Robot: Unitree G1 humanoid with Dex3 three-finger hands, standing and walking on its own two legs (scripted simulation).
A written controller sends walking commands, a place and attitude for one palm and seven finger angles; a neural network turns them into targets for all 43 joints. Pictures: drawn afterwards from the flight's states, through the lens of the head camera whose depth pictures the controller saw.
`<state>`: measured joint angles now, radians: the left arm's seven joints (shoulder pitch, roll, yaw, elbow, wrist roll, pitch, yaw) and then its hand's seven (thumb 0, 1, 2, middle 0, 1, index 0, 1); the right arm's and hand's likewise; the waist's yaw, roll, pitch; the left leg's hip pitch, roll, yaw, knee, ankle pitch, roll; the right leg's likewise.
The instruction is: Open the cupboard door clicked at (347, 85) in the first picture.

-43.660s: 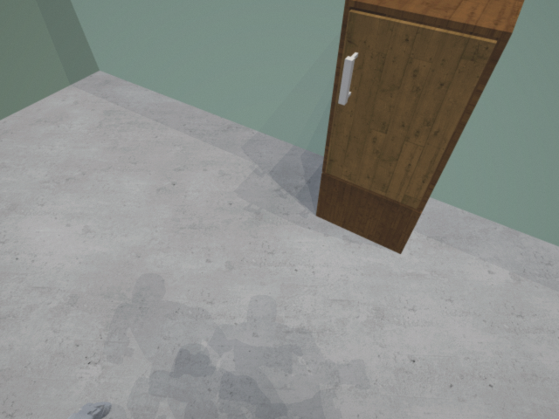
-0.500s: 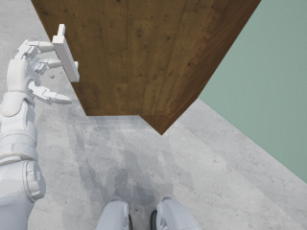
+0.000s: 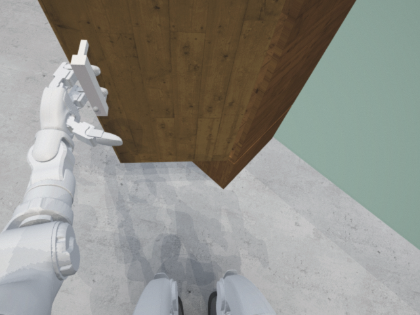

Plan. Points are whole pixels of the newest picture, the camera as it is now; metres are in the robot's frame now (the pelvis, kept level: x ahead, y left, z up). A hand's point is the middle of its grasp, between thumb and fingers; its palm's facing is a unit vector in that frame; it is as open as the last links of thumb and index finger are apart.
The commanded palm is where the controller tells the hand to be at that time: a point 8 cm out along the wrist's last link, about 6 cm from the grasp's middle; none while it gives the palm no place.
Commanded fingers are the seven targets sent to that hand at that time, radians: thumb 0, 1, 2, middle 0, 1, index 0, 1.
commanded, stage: slide the fingers in behind the handle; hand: left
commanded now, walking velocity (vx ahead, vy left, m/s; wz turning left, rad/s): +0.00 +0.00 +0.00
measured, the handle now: (93, 80) +0.55 +0.20 +0.06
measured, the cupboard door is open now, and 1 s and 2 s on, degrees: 46 46 74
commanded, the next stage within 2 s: close the thumb around the handle in 0.48 s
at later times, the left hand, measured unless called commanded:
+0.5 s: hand (97, 109) +0.48 +0.18 +0.05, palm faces +0.01 -1.00 -0.01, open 14.0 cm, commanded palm +0.46 +0.23 +0.05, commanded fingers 0.00 -0.50 0.30 -0.30 -1.20 -0.30 -1.20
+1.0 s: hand (98, 108) +0.49 +0.18 +0.04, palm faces +0.01 -1.00 -0.01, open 9.1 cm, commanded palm +0.47 +0.23 +0.05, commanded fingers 0.00 0.73 0.83 -0.39 -1.33 -0.39 -1.33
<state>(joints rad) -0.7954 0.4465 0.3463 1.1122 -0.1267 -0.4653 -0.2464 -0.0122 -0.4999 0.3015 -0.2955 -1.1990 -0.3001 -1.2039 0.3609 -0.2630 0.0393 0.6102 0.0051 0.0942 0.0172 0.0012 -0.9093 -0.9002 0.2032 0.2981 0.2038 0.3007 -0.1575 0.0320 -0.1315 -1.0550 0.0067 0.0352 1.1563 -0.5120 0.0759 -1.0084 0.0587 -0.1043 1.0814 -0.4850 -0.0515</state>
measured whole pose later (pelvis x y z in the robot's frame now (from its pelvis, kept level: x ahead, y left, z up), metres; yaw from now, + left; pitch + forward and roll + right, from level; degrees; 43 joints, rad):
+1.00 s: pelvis +0.00 +0.00 +0.00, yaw +0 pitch +24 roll -4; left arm -0.81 0.46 0.36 1.13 -0.13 -0.46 -0.24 0.00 0.21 0.60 -0.35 -1.27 -0.35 -1.28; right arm 0.37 -0.26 0.04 0.61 0.01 0.08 0.02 0.00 -0.91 -0.90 0.20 0.30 0.20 0.30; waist -0.16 0.03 -0.13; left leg -1.06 0.01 0.03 1.16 -0.52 0.07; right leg -1.02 0.06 -0.10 1.09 -0.49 -0.06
